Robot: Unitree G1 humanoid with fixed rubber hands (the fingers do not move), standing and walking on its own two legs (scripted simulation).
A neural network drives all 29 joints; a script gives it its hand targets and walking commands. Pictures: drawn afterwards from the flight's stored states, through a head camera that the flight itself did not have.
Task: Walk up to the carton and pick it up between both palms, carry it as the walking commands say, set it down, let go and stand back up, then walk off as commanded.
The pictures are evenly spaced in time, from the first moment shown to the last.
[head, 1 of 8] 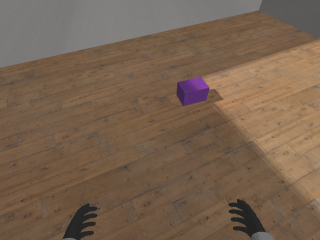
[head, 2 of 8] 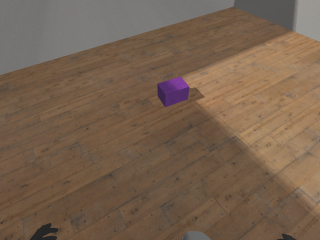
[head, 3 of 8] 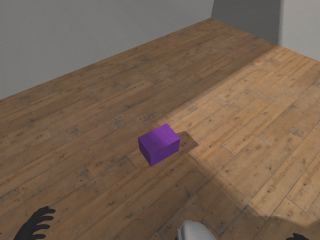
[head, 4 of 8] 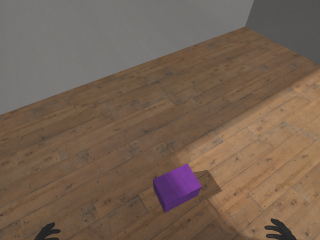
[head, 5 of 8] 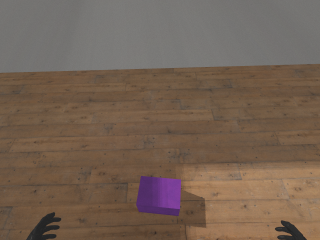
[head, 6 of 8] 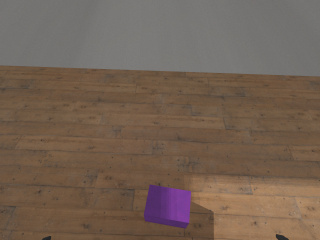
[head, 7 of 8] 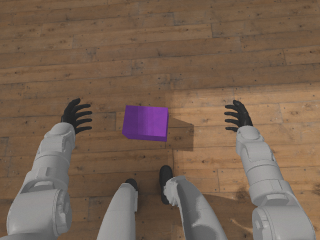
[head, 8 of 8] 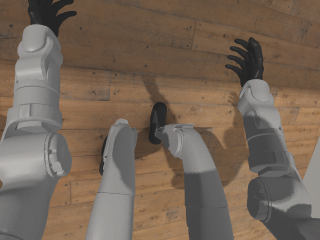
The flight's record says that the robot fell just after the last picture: yes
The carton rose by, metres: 0.00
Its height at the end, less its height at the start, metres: +0.00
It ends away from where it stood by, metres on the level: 0.00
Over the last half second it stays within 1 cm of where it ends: yes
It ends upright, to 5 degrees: yes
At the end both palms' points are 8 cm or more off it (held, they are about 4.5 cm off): yes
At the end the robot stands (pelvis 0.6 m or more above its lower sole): yes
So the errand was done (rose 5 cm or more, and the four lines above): no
